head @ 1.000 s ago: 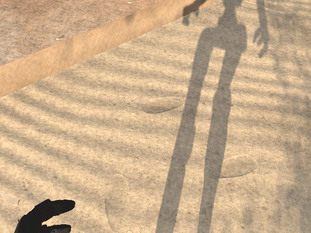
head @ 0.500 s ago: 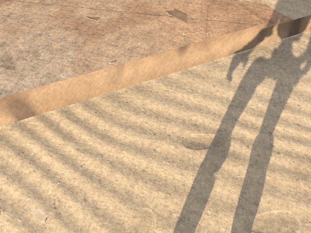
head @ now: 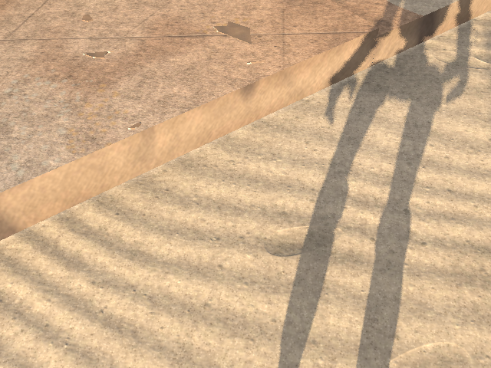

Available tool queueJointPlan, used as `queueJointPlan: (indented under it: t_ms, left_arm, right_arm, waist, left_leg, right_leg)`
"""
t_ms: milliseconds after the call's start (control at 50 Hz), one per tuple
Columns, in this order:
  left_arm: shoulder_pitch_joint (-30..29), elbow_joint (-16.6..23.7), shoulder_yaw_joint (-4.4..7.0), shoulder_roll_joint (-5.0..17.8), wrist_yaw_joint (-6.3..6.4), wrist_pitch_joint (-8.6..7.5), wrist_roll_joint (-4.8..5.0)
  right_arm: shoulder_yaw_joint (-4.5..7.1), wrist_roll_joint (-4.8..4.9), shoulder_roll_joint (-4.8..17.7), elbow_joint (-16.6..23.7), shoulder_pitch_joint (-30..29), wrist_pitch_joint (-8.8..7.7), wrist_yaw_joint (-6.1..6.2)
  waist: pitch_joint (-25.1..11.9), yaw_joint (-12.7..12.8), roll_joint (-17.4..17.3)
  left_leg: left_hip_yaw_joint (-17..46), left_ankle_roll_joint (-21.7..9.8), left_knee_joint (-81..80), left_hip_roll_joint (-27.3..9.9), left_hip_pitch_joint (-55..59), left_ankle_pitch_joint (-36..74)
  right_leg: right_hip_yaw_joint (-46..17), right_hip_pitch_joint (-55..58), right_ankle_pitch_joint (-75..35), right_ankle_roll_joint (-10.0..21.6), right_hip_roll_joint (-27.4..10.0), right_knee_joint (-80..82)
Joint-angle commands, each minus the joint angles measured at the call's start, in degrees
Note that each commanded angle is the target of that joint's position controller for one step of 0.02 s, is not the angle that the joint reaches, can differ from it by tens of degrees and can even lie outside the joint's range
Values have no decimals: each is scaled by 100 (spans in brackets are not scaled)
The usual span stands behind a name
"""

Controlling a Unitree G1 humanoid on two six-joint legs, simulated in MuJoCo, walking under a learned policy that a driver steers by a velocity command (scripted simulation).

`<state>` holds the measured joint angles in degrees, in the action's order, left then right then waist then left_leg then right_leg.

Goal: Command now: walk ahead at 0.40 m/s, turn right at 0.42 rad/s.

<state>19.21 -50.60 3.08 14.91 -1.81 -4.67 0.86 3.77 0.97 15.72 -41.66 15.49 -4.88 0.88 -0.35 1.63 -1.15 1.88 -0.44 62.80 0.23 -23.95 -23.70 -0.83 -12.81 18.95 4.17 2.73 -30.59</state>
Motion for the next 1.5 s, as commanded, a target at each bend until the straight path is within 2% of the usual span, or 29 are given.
queueJointPlan:
  t_ms: [20,140,260,300,320,340,360,380,400,460,720,760,800,820,840,860,880,920,960,1040,1180,1280,1300,1320,1340,1360,1380,1420,1500]
  left_arm:
    - [241,374,92,622,102,8,2]
    - [435,487,197,953,353,166,28]
    - [415,577,323,1055,364,189,109]
    - [240,741,286,868,318,211,28]
    - [240,939,161,505,295,213,-115]
    - [1169,1097,-2,-37,278,147,82]
    - [1026,910,123,646,286,147,216]
    - [350,1019,208,963,277,164,191]
    - [39,1086,207,910,283,179,109]
    - [-83,1223,204,631,200,258,91]
    - [-1800,1944,28,389,-87,250,41]
    - [-1703,2008,96,538,-95,248,0]
    - [-332,1647,363,970,-42,255,-23]
    - [669,1469,536,1466,60,295,-19]
    - [656,1473,557,2006,88,265,-29]
    - [767,1571,398,1406,59,191,-62]
    - [546,1468,318,1214,41,131,-112]
    - [-163,1427,213,848,40,72,-106]
    - [-479,1425,167,627,45,-37,-162]
    - [-480,1167,217,672,112,-207,-208]
    - [-149,773,239,860,277,-69,-98]
    - [-309,563,311,1097,352,154,46]
    - [-248,543,286,1030,359,181,18]
    - [77,664,175,765,357,138,-172]
    - [944,546,-66,156,227,112,-208]
    - [725,317,42,612,170,123,-24]
    - [101,510,105,829,169,170,136]
    - [-370,551,121,750,323,341,-15]
    - [28,349,60,426,469,586,-86]
  right_arm:
    - [119,-118,473,743,-875,-282,-103]
    - [-41,-55,95,1033,-1880,-247,-221]
    - [145,36,613,1071,-1748,-284,-196]
    - [315,-26,904,827,-593,-309,-117]
    - [381,-114,1241,743,408,-281,-62]
    - [412,-200,1562,567,605,-235,-136]
    - [284,-139,914,633,428,-215,-140]
    - [205,-76,625,644,105,-188,-105]
    - [167,-97,559,591,-156,-161,-105]
    - [126,-175,382,408,-443,-193,-111]
    - [332,51,1145,-264,152,-65,-115]
    - [358,108,1287,-351,200,15,-127]
    - [271,112,1197,-421,221,89,-103]
    - [104,-49,871,-323,302,67,-91]
    - [-142,-113,167,-164,936,-39,-162]
    - [3,120,800,-303,433,-140,-196]
    - [72,290,979,-94,-112,-170,-212]
    - [57,88,851,-97,-313,-138,-153]
    - [72,112,727,-261,68,40,-160]
    - [46,82,461,-237,-143,230,-111]
    - [-123,-115,76,180,-1273,88,-328]
    - [53,-164,562,94,-562,30,-420]
    - [160,-177,805,-59,-62,9,-370]
    - [260,-276,1314,-108,393,37,-266]
    - [158,-330,1264,-119,275,87,-204]
    - [61,-219,848,-76,384,136,-224]
    - [38,-134,768,-45,-62,161,-236]
    - [-74,-89,414,-30,-776,196,-214]
    - [-26,-287,497,-113,-1251,250,-167]
  waist:
    - [164,91,394]
    - [413,251,659]
    - [284,-15,857]
    - [-551,-620,765]
    - [-1570,-965,123]
    - [-2258,-397,-2070]
    - [-1702,-523,-1388]
    - [-865,-616,-768]
    - [-443,-484,-269]
    - [-47,-171,-521]
    - [511,-572,-93]
    - [422,-398,-196]
    - [-411,397,-154]
    - [-1121,801,410]
    - [-1912,215,1822]
    - [-2190,668,925]
    - [-1284,641,823]
    - [-514,198,558]
    - [-381,-119,659]
    - [78,-203,376]
    - [407,136,308]
    - [-198,-414,625]
    - [-541,-655,424]
    - [-1339,-640,-314]
    - [-2293,-186,-1272]
    - [-2804,-531,-578]
    - [-1953,-525,-441]
    - [-837,-257,-55]
    - [-673,89,-556]
  left_leg:
    - [244,-35,-258,-399,-2361,729]
    - [-181,343,-2805,104,-953,2336]
    - [140,103,-3498,84,84,2286]
    - [127,-264,-3625,-59,1793,2091]
    - [1230,-646,-3494,-1109,3435,1308]
    - [4169,-1547,-4326,-2440,4902,-5]
    - [4459,-1444,-4703,-2374,4426,-1187]
    - [3385,-1200,-4752,-2132,3617,-831]
    - [2570,-1079,-4785,-1890,2843,113]
    - [1307,-1020,-5218,-1456,1678,1202]
    - [-696,-851,-5384,-1622,2191,2343]
    - [-790,-790,-4893,-1721,2502,3576]
    - [-1206,-521,-3037,-1401,2049,5208]
    - [-1301,-255,-1232,-1140,694,3625]
    - [-784,72,840,-98,-1341,-905]
    - [312,-17,1502,-149,-1718,-1021]
    - [284,-102,1578,-349,-2159,-570]
    - [248,-106,848,-796,-1803,337]
    - [352,-46,627,-915,-1197,836]
    - [554,120,-40,-803,-1584,1595]
    - [-221,55,-2656,-369,-923,3118]
    - [-415,-382,-3404,81,-24,2425]
    - [-409,-518,-3804,173,852,3363]
    - [614,-918,-3140,-807,2654,6289]
    - [2505,-2211,-2997,-2311,4315,7614]
    - [2679,-2286,-3297,-2225,4075,6751]
    - [2039,-2026,-3598,-1955,3450,5834]
    - [1468,-1599,-4125,-1574,1862,4234]
    - [835,-1403,-4654,-1168,404,3054]
  right_leg:
    - [-2417,1750,-1412,1076,-1548,1724]
    - [-1386,363,-1775,776,-931,1897]
    - [-2001,604,-2064,484,-1292,1268]
    - [-1725,356,-3085,200,-784,-247]
    - [-1359,-486,-1862,33,-366,-1943]
    - [-948,-2427,1550,-250,331,-3784]
    - [-1073,-3094,1264,-281,-166,-4523]
    - [-855,-3232,695,-286,-378,-4570]
    - [-695,-3014,257,-309,-624,-4424]
    - [-608,-2469,-122,-326,-973,-3894]
    - [62,-2308,-1543,-166,-808,-763]
    - [287,-1933,-910,40,-544,-502]
    - [607,261,-1137,330,-10,-9]
    - [-564,2102,-1402,624,-847,-147]
    - [-3670,3486,-193,1592,-2422,639]
    - [-4136,3349,51,1539,-2598,1158]
    - [-3107,2723,-460,1268,-2416,1187]
    - [-1814,1328,-1334,966,-1964,1378]
    - [-1206,663,-1528,893,-1785,1831]
    - [-235,486,-2264,822,-1717,2255]
    - [831,674,-3918,529,-1469,2010]
    - [704,1594,-5294,238,-1589,517]
    - [882,1431,-5073,2,-1276,-398]
    - [917,230,-3113,-305,-904,-1872]
    - [375,-1411,2057,-677,-121,-3825]
    - [-658,-1406,2326,-688,-188,-4207]
    - [-563,-1837,2067,-674,-418,-4152]
    - [-377,-1810,1435,-734,-740,-3391]
    - [-125,-442,805,-821,-698,-1879]
